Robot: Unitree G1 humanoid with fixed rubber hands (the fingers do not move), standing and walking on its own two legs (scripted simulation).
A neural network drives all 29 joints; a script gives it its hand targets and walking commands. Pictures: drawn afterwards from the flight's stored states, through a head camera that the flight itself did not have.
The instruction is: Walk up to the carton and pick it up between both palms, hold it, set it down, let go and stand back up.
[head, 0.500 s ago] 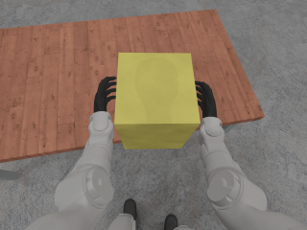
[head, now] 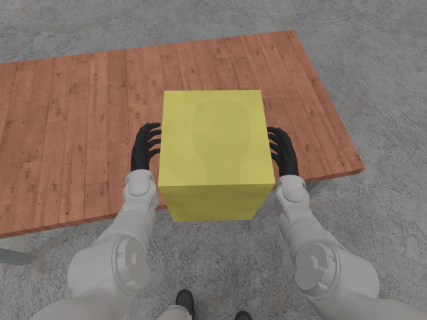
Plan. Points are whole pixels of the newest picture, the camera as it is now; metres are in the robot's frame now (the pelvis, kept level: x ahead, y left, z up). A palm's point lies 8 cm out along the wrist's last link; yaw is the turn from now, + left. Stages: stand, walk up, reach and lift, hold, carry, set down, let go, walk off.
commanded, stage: reach and lift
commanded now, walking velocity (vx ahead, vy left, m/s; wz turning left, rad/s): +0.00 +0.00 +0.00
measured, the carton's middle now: (212, 162) +0.44 +0.04 -0.08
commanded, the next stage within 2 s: none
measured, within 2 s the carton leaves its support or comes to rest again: neither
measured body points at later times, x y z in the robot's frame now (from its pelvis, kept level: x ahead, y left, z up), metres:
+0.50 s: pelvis -0.01 +0.01 +0.00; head +0.06 +0.02 +0.44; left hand +0.40 +0.19 +0.01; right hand +0.40 -0.11 +0.01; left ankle +0.03 +0.12 -0.73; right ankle -0.04 -0.11 -0.73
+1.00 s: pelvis -0.01 +0.01 +0.01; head -0.01 +0.02 +0.46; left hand +0.40 +0.18 +0.10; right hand +0.39 -0.12 +0.09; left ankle +0.03 +0.12 -0.73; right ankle -0.04 -0.11 -0.73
